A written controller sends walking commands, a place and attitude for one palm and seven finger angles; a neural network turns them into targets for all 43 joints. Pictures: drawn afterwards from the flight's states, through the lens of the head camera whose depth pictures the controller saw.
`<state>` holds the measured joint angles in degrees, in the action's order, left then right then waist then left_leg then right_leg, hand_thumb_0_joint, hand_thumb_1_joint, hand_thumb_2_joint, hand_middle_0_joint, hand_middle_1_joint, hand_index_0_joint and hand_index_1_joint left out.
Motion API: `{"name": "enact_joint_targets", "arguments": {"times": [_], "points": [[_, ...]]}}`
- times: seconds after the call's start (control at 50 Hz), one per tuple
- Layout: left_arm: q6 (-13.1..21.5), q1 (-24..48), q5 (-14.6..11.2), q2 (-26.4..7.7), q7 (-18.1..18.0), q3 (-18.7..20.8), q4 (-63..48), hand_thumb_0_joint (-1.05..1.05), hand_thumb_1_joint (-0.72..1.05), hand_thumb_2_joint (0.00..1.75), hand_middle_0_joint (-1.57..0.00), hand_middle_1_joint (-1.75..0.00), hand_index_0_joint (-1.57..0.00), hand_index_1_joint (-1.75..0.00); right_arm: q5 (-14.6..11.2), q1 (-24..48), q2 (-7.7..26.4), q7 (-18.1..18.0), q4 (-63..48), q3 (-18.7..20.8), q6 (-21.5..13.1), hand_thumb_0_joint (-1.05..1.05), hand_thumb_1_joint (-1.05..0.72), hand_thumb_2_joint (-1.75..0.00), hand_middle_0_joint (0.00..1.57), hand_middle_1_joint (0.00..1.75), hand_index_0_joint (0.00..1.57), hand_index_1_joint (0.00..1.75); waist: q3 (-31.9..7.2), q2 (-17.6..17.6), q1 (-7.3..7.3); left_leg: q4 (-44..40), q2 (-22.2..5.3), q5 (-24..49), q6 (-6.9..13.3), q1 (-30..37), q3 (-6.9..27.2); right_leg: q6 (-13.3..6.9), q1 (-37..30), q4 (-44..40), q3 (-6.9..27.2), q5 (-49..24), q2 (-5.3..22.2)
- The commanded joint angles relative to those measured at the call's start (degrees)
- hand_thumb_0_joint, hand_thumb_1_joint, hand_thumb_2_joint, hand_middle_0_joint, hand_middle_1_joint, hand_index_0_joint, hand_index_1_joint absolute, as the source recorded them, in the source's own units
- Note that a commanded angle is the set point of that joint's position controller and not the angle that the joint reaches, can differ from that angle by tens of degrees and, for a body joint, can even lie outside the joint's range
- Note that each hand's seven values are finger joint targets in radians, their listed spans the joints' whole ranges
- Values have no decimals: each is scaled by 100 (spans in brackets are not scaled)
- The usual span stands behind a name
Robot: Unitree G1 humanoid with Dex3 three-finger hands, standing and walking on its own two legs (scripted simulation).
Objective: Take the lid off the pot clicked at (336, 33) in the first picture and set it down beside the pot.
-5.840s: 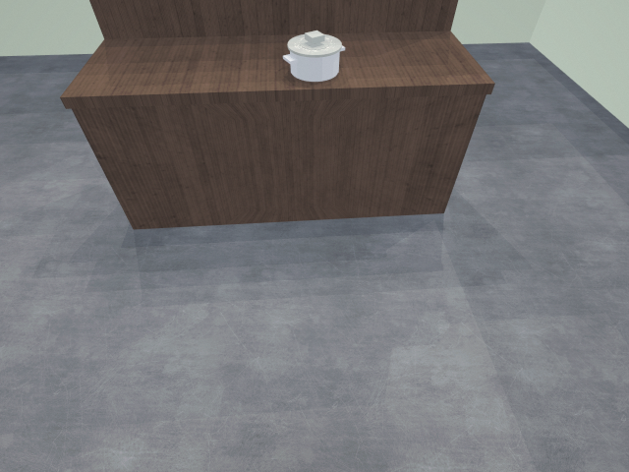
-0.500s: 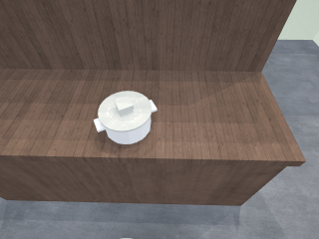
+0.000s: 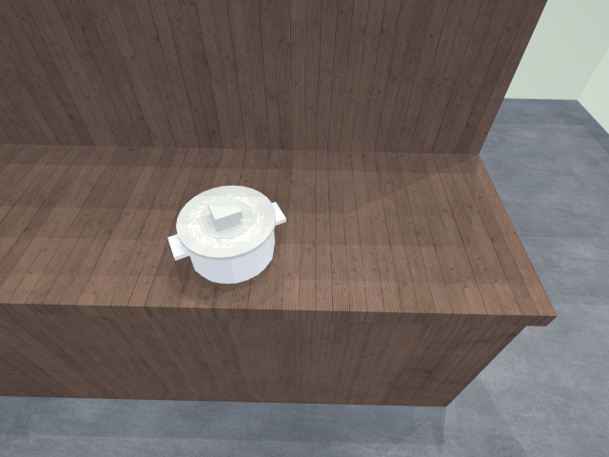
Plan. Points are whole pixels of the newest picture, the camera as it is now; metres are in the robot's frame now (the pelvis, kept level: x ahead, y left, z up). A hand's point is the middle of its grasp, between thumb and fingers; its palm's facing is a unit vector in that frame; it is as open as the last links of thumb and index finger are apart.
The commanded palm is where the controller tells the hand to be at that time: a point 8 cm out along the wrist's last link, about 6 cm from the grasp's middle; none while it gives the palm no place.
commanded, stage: look again from close up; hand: left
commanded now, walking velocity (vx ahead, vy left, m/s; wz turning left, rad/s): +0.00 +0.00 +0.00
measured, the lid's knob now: (225, 210) +0.52 +0.17 -0.01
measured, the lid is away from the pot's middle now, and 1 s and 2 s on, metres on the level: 0.00 0.00 0.00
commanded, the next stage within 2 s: lift the closed hand beside the body in 1.24 s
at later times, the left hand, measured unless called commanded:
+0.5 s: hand out of the picture +0.00 +0.24 -0.18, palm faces +0.01 -0.98 -0.19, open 7.4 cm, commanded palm none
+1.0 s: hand out of the picture -0.01 +0.21 -0.18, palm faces +0.01 -0.99 -0.15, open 7.4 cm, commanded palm none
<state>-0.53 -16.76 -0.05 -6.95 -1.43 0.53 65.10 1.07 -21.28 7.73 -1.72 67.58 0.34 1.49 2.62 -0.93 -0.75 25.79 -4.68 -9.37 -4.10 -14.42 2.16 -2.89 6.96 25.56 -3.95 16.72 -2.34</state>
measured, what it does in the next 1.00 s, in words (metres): shifts its weight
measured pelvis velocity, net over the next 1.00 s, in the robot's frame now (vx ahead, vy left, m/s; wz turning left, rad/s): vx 0.01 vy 0.05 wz -0.02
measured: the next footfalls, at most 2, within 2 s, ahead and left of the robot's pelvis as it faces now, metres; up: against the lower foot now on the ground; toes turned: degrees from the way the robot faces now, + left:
none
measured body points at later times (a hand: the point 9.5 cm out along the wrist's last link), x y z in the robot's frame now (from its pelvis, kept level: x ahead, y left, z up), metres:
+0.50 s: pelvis +0.00 +0.06 +0.00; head +0.01 +0.08 +0.45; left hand +0.00 +0.29 -0.17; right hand +0.02 -0.17 -0.15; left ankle +0.02 +0.15 -0.74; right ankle -0.03 -0.08 -0.74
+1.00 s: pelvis +0.01 +0.05 +0.00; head +0.02 +0.07 +0.45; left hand -0.01 +0.27 -0.17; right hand +0.02 -0.18 -0.15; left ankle +0.02 +0.15 -0.74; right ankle -0.03 -0.08 -0.74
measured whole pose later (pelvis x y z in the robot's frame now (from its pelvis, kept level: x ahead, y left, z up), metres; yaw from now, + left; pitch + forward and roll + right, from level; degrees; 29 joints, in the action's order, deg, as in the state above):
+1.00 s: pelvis +0.01 +0.05 +0.00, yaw -1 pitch +0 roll +0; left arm 0.5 -20.0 1.0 -8.8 -2.1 -1.4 60.7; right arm 0.3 -15.2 8.8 -1.3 62.3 -0.2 -1.2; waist 1.7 2.1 0.9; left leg 28.1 1.2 -13.8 2.2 -13.9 -2.3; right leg 1.8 8.9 26.9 -1.4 17.5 2.5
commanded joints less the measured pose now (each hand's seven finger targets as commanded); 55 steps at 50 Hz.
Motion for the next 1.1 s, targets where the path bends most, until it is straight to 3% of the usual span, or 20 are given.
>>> {"name": "enact_joint_targets", "arguments": {"times": [0.0,0.02,0.04,0.08,0.1,0.12,0.14,0.16,0.18,0.2,0.22,0.24,0.28,0.32,0.4,0.46,0.54,0.66,0.86,1.08], "points": [[443,-716,144,-956,-259,102,-298,0,90,90,-20,-30,-20,-30,-37,256,215,40,-902,55,-225,0,-90,-90,20,30,20,30,-19,407,-58,1675,118,-990,385,-699,-26,199,181,-542,1368,-4556,1737],[445,-494,125,-906,-217,97,-396,0,90,90,-20,-30,-20,-30,-58,111,152,51,-822,70,-195,0,-90,-90,20,30,20,30,-218,150,-83,1749,77,-1113,425,-561,-169,-150,197,-439,1107,-4053,1627],[412,-335,132,-993,-190,152,-460,0,90,90,-20,-30,-20,-30,-51,-31,122,68,-863,62,-190,0,-90,-90,20,30,20,30,-736,215,-103,1537,180,-1110,398,-463,-318,-435,-158,-331,985,-3697,1584],[365,-262,134,-811,-206,116,-608,0,90,90,-20,-30,-20,-30,-67,-177,166,72,-901,59,-271,0,-90,-90,20,30,20,30,-600,634,-194,635,217,-472,418,-2,-323,-328,248,-13,726,-2591,1239],[322,-324,116,-665,-201,65,-592,0,90,90,-20,-30,-20,-30,-66,-280,278,62,-863,59,-329,0,-90,-90,20,30,20,30,-480,360,-137,317,97,212,483,91,-66,-153,373,261,598,-1972,939],[267,-488,98,-499,-201,35,-595,0,90,90,-20,-30,-20,-30,-49,-306,444,37,-857,75,-365,0,-90,-90,20,30,20,30,-429,-30,-41,236,-220,883,627,115,254,-15,526,338,489,-1178,704],[210,-561,86,-452,-185,36,-595,0,90,90,-20,-30,-20,-30,-37,-233,514,10,-902,67,-365,0,-90,-90,20,30,20,30,-277,-342,63,23,-412,895,769,-6,489,35,632,272,373,-402,546],[199,-674,101,-356,-193,16,-585,0,90,90,-20,-30,-20,-30,-19,-147,592,-15,-919,68,-338,0,-90,-90,20,30,20,30,3,-235,118,27,-474,890,838,-248,548,47,705,171,371,-169,486],[183,-720,118,-351,-193,2,-550,0,90,90,-20,-30,-20,-30,-22,-76,535,-16,-912,52,-341,0,-90,-90,20,30,20,30,67,-560,130,-54,-399,912,843,-332,604,41,622,182,345,-92,507],[160,-741,120,-403,-189,1,-539,0,90,90,-20,-30,-20,-30,-40,10,495,-22,-926,29,-334,0,-90,-90,20,30,20,30,252,-559,157,-149,-325,670,850,-454,619,34,603,118,375,-35,506],[148,-745,132,-451,-181,-4,-543,0,90,90,-20,-30,-20,-30,-53,47,507,-15,-948,25,-325,0,-90,-90,20,30,20,30,405,-288,149,-207,-258,277,827,-545,567,39,652,42,397,-6,524],[130,-691,124,-493,-152,4,-567,0,90,90,-20,-30,-20,-30,-40,87,523,-7,-960,24,-325,0,-90,-90,20,30,20,30,459,-397,165,-349,-223,-23,808,-508,597,31,736,43,401,-6,528],[126,-696,139,-509,-150,-8,-642,0,90,90,-20,-30,-20,-30,-38,105,560,12,-1019,40,-309,0,-90,-90,20,30,20,30,520,-69,141,-459,-171,-627,792,-575,604,43,804,-11,425,93,555],[128,-681,147,-550,-138,-16,-687,0,90,90,-20,-30,-20,-30,-44,117,604,30,-1029,42,-315,0,-90,-90,20,30,20,30,455,63,128,-536,-125,-792,776,-512,558,63,780,-51,444,58,600],[104,-723,153,-632,-114,-12,-750,0,90,90,-20,-30,-20,-30,-45,210,735,43,-1078,62,-333,0,-90,-90,20,30,20,30,213,-231,166,-807,-200,-1030,800,-411,695,116,666,43,356,81,580],[121,-777,142,-691,-100,-14,-753,0,90,90,-20,-30,-20,-30,-56,267,754,40,-1089,52,-360,0,-90,-90,20,30,20,30,11,-268,189,-727,-185,-622,801,-192,643,125,591,-19,379,-105,640],[160,-814,126,-748,-98,-30,-702,0,90,90,-20,-30,-20,-30,-81,246,699,33,-1027,37,-385,0,-90,-90,20,30,20,30,-146,-15,162,-468,-125,187,782,167,443,131,558,-149,442,-515,756],[165,-840,120,-741,-113,-54,-649,0,90,90,-20,-30,-20,-30,-91,287,708,27,-929,41,-381,0,-90,-90,20,30,20,30,-54,39,130,-304,-67,502,742,255,331,142,613,-204,511,-689,828],[167,-888,117,-734,-110,-83,-566,0,90,90,-20,-30,-20,-30,-100,337,666,31,-801,28,-362,0,-90,-90,20,30,20,30,142,97,135,-351,-39,187,714,190,265,123,667,-327,578,-603,862],[199,-859,104,-696,-111,-80,-551,0,90,90,-20,-30,-20,-30,-102,289,596,24,-689,24,-385,0,-90,-90,20,30,20,30,-25,129,138,-303,-55,540,700,329,205,112,540,-333,614,-899,893]]}}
